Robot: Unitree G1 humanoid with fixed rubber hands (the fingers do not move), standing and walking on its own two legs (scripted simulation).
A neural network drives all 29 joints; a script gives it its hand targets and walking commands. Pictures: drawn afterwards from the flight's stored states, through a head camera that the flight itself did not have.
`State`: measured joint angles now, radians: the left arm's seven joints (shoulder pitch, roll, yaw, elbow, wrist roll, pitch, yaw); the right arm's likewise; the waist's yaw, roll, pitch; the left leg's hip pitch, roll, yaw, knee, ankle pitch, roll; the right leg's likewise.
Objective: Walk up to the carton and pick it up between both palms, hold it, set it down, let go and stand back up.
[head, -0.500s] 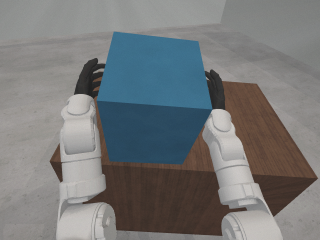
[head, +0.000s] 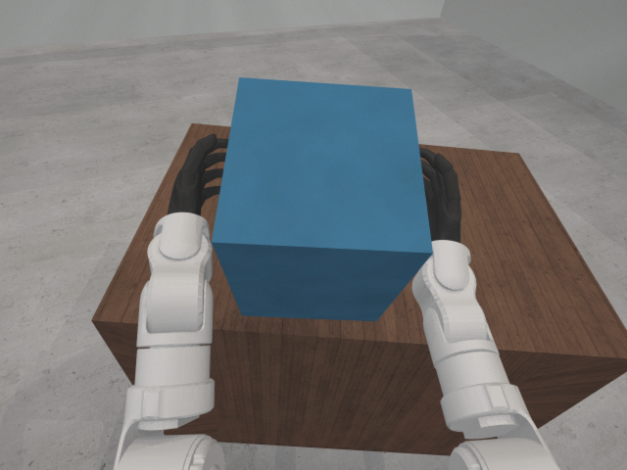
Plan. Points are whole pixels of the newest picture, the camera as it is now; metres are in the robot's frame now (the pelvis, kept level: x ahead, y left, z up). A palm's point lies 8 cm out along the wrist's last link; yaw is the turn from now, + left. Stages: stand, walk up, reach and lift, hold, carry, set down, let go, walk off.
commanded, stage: set down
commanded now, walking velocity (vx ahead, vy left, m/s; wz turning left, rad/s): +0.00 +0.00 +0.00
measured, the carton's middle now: (316, 215) +0.40 -0.02 +0.13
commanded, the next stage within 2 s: none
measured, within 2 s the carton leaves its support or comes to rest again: neither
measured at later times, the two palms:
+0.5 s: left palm (208, 222) +0.36 +0.11 +0.15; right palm (445, 239) +0.34 -0.17 +0.14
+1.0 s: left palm (231, 229) +0.39 +0.09 +0.11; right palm (447, 243) +0.37 -0.20 +0.11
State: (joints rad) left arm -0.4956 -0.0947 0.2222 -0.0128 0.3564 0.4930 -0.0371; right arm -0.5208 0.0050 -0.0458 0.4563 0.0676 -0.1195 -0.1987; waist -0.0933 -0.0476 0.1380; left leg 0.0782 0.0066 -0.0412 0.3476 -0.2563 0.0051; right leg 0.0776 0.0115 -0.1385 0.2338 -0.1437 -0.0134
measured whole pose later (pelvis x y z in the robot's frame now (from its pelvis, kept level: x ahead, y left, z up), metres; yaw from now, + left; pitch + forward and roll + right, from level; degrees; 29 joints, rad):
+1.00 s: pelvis +0.00 -0.01 +0.00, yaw -1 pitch -3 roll -1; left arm -0.62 -0.13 0.36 0.50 0.38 0.24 0.00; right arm -0.66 0.04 -0.32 0.84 -0.17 -0.22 -0.10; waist -0.07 -0.01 0.07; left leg -0.02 0.02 -0.03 0.29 -0.21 -0.01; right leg -0.05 0.02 -0.13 0.24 -0.13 -0.03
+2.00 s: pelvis +0.02 -0.02 +0.00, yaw -3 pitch +6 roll -1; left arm -0.66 -0.17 0.45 0.68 0.36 0.10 0.07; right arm -0.74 0.04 -0.52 0.93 -0.32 -0.20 0.00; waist -0.06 0.01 -0.01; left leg -0.18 0.03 0.01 0.31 -0.23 -0.01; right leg -0.25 0.03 -0.09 0.30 -0.15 -0.03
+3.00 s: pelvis +0.01 -0.02 +0.00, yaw -5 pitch +6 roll +0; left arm -0.71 -0.21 0.56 0.72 0.46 0.00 0.05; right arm -0.73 0.08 -0.62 0.84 -0.44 -0.17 0.05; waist -0.05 0.01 0.01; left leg -0.20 0.03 0.04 0.31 -0.22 -0.01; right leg -0.28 0.03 -0.07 0.32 -0.15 -0.04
